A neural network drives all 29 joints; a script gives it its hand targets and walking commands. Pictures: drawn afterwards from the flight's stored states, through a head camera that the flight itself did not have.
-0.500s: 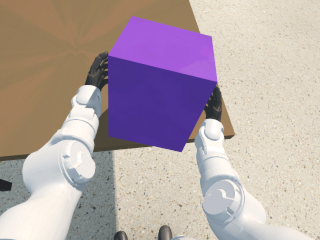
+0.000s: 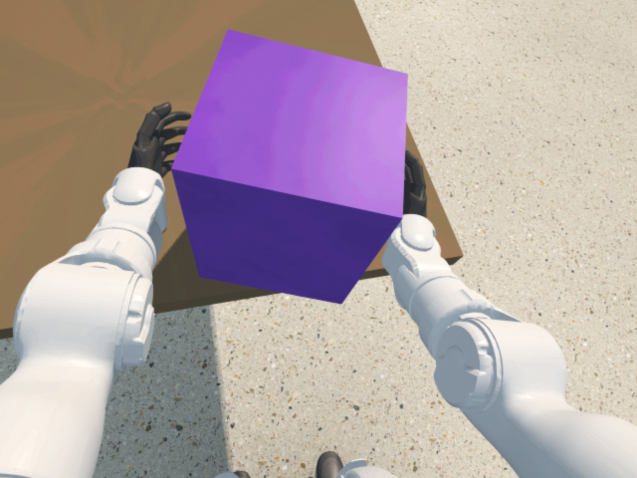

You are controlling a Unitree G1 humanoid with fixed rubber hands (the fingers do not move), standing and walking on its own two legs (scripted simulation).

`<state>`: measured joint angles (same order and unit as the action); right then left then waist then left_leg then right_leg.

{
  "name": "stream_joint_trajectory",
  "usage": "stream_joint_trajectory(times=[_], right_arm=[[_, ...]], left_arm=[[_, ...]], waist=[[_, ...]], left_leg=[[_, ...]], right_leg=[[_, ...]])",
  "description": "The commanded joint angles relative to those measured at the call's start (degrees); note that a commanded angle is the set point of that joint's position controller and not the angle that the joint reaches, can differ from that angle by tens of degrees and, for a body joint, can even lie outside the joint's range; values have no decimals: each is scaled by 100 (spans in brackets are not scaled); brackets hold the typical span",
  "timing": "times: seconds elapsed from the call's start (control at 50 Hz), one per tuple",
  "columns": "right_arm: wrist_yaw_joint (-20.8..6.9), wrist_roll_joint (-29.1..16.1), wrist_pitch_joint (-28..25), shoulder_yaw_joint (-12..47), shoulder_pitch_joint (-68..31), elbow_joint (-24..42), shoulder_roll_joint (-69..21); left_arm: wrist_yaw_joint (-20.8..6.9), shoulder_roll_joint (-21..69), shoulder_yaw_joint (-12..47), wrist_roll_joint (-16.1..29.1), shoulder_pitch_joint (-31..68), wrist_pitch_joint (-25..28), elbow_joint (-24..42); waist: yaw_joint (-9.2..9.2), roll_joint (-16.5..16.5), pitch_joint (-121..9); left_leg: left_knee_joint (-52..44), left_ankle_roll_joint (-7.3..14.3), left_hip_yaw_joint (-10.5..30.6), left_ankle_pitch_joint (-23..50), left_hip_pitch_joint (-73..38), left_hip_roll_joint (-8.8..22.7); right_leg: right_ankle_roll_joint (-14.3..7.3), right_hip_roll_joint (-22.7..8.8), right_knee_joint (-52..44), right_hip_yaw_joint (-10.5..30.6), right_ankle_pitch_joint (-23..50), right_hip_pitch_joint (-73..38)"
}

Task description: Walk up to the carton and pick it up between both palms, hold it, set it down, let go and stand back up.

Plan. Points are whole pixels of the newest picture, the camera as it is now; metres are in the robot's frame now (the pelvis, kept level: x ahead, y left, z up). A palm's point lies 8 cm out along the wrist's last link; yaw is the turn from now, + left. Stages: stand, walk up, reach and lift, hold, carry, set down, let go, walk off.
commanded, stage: set down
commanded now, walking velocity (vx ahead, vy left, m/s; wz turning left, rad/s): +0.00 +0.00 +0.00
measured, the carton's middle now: (292, 186) +0.48 -0.01 +0.02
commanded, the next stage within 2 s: none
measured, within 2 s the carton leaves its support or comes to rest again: neither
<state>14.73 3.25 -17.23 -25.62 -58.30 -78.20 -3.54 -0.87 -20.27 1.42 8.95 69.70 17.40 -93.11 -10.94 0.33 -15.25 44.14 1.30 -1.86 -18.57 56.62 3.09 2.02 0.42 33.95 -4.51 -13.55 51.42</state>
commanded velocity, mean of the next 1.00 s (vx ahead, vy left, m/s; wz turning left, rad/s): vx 0.00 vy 0.00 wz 0.00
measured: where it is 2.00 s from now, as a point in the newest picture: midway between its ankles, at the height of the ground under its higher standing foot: outside the picture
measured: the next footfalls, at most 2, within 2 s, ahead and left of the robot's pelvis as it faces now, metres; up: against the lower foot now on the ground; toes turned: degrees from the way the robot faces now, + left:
none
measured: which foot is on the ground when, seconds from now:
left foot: down 0.00-1.00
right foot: down 0.00-1.00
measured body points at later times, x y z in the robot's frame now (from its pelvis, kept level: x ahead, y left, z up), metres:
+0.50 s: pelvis -0.01 +0.02 +0.02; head +0.07 +0.06 +0.46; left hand +0.52 +0.17 +0.14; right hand +0.43 -0.20 +0.12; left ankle -0.01 +0.09 -0.70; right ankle +0.00 -0.14 -0.70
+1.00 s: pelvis -0.02 -0.02 +0.03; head +0.06 +0.02 +0.47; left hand +0.52 +0.14 +0.16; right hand +0.43 -0.21 +0.15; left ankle -0.01 +0.09 -0.70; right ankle +0.00 -0.14 -0.70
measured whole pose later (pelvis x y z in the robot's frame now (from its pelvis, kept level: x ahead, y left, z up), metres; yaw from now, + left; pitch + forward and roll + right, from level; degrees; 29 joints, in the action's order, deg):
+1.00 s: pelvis -0.02 -0.02 +0.03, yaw -2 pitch +19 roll -1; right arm 17.9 -13.1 4.5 -4.8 -60.2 -63.1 0.4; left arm -5.9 -28.3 6.4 17.9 73.1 4.9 -88.8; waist -12.8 3.6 -11.4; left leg 26.3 0.2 -0.7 -11.0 34.0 0.8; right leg -0.3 0.0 23.5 -2.0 -7.7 34.5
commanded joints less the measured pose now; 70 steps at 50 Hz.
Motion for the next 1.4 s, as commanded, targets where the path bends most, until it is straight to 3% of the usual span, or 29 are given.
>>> stream_joint_trajectory(times=[0.0,0.06,0.12,0.16,0.26,0.32,0.36,0.44,0.54,0.62,0.76,0.88,0.96,1.04,1.1,1.18,1.22,1.28,1.38], right_arm=[[-75,-368,-454,316,-2426,711,1308],[-108,-512,-607,431,-2239,458,1330],[-117,-675,-643,633,-2232,756,1336],[-144,-769,-577,739,-2335,1053,1404],[-235,-978,-303,947,-2768,1444,1791],[-271,-1089,-96,1034,-2902,1551,1959],[-258,-1187,134,1090,-3013,1707,2052],[-210,-1327,790,1150,-3396,1873,2225],[-263,-1409,1547,1221,-3644,1534,2280],[-289,-1507,1914,1355,-3802,1542,2127],[-88,-1581,2103,1673,-3738,1818,1640],[279,-1618,1970,2093,-2903,2525,990],[526,-1551,1713,2248,-2029,3190,571],[727,-1425,1403,2127,-1614,4125,472],[791,-1271,1270,1927,-1418,4627,528],[728,-1142,1216,1640,-1244,4679,799],[670,-1131,1259,1553,-1266,4610,928],[556,-1213,1423,1523,-1352,4259,1106],[402,-1462,1780,1690,-1410,3614,1166]], left_arm=[[-29,-556,308,182,3241,302,1164],[-77,-548,252,83,3026,384,1119],[-120,-669,242,86,2910,469,1116],[-116,-744,344,202,2985,488,1299],[-50,-780,667,655,3393,144,2065],[-25,-804,787,811,3461,-119,2229],[-35,-860,881,929,3523,-288,2244],[-104,-942,1184,1250,3741,-697,1895],[-204,-1004,1331,1418,3867,-1187,1200],[-240,-994,1593,1573,3968,-1263,824],[-314,-1395,1364,1547,4104,-1151,736],[-489,-1734,575,998,3313,-1024,1132],[-645,-1749,45,493,2459,-1022,1668],[-698,-1647,-173,387,2045,-1092,2656],[-639,-1577,-209,417,1952,-1172,3532],[-471,-1439,-104,547,1984,-1333,4345],[-384,-1450,-36,660,2060,-1404,4553],[-287,-1393,136,803,2142,-1510,4571],[-303,-1224,353,914,1982,-1652,3954]], waist=[[-41,-2044,-5220],[33,-2008,-5056],[61,-1744,-5063],[34,-1668,-5121],[81,-1818,-5263],[156,-1792,-5103],[136,-1701,-4908],[-23,-1411,-4162],[-116,-1008,-3018],[-152,-1006,-2576],[-121,-845,-3007],[112,-507,-3747],[204,-519,-3877],[204,-744,-4124],[184,-1082,-4367],[231,-1744,-4362],[281,-1954,-4301],[306,-2076,-3902],[331,-1758,-2805]], left_leg=[[576,-1273,278,5957,-5053,-63],[562,-1274,226,6056,-4754,-118],[268,-1074,107,5097,-3853,-308],[57,-992,87,4642,-3734,-354],[117,-1200,160,6099,-5349,-101],[40,-1264,209,6366,-5629,-9],[-141,-1201,194,5853,-5496,-38],[-704,-961,172,4095,-4981,-113],[-1283,-760,288,3059,-4934,-22],[-1655,-619,334,2206,-4632,-25],[-1663,-316,93,1995,-3921,-273],[-1772,-72,-115,2256,-2771,-551],[-1972,-73,-142,2488,-2541,-609],[-1791,-283,-183,3083,-3005,-541],[-1429,-539,-200,3812,-3828,-435],[-856,-990,-136,4926,-5401,-202],[-732,-1109,-97,5068,-5774,-115],[-776,-1160,0,4793,-5981,-11],[-1233,-896,116,3185,-5526,12]], right_leg=[[-249,364,-9,-228,3101,-987],[-294,337,-32,-164,3434,-1314],[-233,200,113,-22,4075,-2330],[-154,160,144,4,4099,-2609],[-223,422,-338,-170,3196,-1728],[-294,479,-564,-185,2797,-1701],[-316,447,-633,-177,2691,-1948],[-285,313,-702,-159,2242,-2341],[-296,253,-943,-191,1465,-2379],[-386,123,-1019,-142,1133,-2539],[-310,-100,-836,106,2107,-3357],[-14,-338,-494,531,4284,-5545],[168,-461,-349,655,5664,-6489],[182,-331,-347,516,5975,-6302],[68,-91,-484,302,5293,-5522],[-176,233,-841,-2,3636,-3720],[-278,301,-986,-66,2897,-3155],[-362,345,-1112,-126,2075,-2747],[-354,272,-1132,-129,1324,-2859]])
